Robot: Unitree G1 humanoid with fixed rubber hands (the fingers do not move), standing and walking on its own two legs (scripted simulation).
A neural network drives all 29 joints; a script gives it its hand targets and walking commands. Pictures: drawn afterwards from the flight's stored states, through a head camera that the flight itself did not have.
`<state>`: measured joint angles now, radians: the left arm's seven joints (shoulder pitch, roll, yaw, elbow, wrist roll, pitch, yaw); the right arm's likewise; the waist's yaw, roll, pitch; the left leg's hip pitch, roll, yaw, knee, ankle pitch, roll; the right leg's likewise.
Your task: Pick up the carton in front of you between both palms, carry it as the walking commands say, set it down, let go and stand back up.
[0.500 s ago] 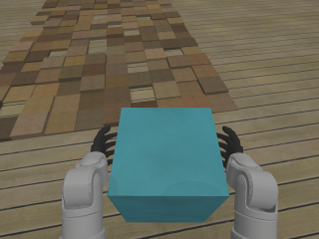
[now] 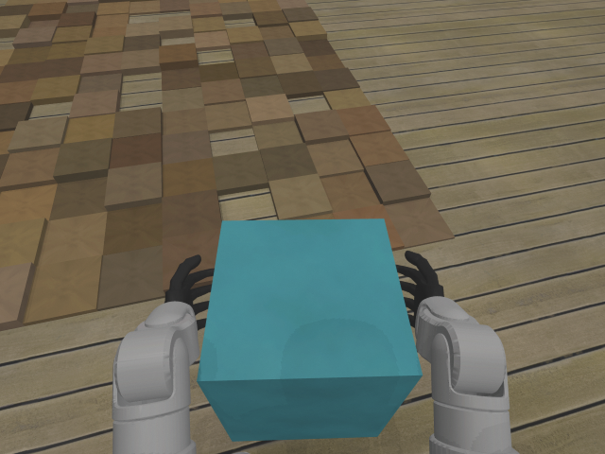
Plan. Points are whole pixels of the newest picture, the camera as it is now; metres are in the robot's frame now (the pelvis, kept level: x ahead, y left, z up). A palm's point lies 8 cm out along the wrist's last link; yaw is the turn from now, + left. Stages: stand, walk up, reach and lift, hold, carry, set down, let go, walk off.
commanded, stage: carry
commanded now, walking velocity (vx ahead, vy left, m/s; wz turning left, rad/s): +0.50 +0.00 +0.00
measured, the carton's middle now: (304, 335) +0.26 +0.00 -0.01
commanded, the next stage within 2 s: none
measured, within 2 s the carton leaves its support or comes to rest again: neither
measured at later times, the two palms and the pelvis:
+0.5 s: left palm (219, 129) +0.60 +0.13 +0.08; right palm (386, 122) +0.63 -0.16 +0.08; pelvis +0.34 -0.04 +0.00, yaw +5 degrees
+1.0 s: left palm out of the picture +1.00 +0.18 +0.15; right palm out of the picture +1.01 -0.13 +0.16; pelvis +0.66 +0.01 +0.01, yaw +3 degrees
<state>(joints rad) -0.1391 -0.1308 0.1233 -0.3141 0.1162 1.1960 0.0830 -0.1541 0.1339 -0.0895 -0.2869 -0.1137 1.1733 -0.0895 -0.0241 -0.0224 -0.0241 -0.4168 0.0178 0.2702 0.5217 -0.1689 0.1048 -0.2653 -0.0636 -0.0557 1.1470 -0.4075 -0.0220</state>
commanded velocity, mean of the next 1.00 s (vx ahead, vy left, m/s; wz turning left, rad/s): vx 0.50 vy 0.00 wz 0.00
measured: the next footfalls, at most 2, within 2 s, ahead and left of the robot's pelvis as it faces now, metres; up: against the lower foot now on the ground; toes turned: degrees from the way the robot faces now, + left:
right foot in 0.40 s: +0.47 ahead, -0.11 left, +0.00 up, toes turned -9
left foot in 0.86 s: +0.75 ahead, +0.12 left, +0.02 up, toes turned +13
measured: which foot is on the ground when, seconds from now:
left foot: down 0.00-0.40, up 0.42-0.84, down 0.86-1.00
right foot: up 0.00-0.38, down 0.40-0.92, up 0.94-1.00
